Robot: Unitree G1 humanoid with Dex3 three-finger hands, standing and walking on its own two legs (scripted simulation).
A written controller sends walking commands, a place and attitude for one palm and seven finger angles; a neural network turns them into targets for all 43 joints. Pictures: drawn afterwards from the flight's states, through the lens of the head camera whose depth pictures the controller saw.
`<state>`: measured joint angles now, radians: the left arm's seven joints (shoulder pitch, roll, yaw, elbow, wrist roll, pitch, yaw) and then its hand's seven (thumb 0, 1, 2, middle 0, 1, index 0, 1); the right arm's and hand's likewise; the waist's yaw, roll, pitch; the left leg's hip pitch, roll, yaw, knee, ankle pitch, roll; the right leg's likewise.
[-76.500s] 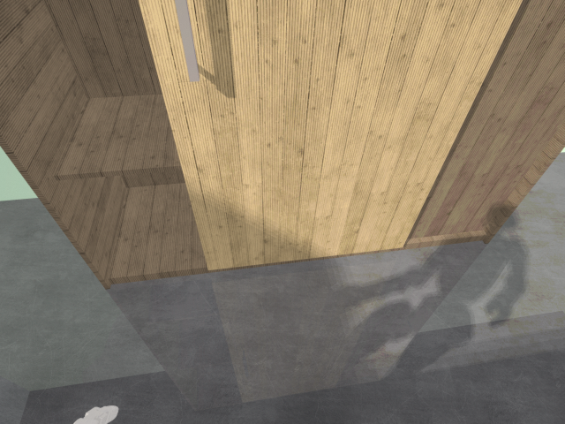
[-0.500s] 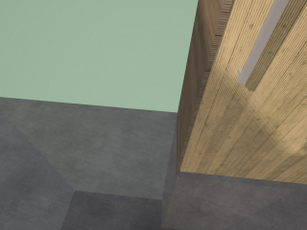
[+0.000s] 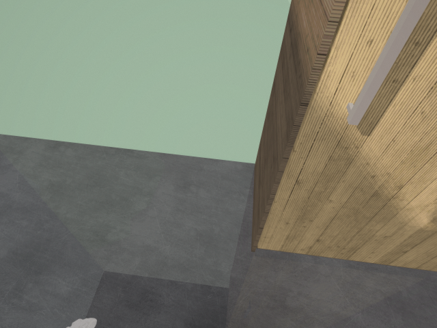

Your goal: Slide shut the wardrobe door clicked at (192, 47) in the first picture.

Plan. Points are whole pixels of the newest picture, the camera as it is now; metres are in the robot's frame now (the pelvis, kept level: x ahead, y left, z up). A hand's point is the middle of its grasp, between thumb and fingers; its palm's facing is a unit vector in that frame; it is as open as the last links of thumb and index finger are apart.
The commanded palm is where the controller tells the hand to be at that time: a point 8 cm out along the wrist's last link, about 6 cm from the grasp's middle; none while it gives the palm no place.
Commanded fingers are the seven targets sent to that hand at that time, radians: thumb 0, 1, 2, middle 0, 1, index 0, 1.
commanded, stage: come to a stop and stand still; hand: right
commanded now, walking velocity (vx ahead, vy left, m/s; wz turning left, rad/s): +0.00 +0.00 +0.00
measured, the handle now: (389, 43) +0.55 -0.25 +0.27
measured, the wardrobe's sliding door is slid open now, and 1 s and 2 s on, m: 0.00 0.00 0.00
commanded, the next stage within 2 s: look again from close up in 1.40 s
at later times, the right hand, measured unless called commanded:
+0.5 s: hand out of the picture +0.00 -0.17 -0.18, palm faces -0.03 +0.98 -0.21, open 7.4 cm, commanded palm none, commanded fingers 0.00 -0.90 -0.90 0.20 0.30 0.20 0.30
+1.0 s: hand out of the picture +0.00 -0.17 -0.18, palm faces -0.01 +0.98 -0.21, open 7.4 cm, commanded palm none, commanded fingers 0.00 -0.90 -0.90 0.20 0.30 0.20 0.30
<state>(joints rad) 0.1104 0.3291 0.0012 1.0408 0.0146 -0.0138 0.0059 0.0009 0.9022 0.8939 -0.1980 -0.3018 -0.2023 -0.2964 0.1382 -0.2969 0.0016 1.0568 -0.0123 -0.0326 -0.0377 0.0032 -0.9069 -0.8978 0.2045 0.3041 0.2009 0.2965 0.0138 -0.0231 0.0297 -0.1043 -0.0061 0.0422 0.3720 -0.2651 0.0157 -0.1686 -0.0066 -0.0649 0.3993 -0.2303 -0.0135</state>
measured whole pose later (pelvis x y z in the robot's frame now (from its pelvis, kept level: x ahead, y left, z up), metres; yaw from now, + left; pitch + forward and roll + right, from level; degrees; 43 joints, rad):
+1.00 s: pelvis -0.02 +0.01 +0.00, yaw +1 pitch -1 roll -1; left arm 0.21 0.18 -0.01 1.13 0.02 -0.02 0.02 0.00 0.90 0.89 -0.20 -0.30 -0.20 -0.30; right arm 0.24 -0.19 0.01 1.12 -0.01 -0.02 -0.02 0.00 -0.91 -0.90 0.20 0.30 0.20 0.30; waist 0.00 0.01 0.03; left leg -0.14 -0.02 0.04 0.43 -0.28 0.04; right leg -0.18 -0.02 -0.07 0.41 -0.22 0.00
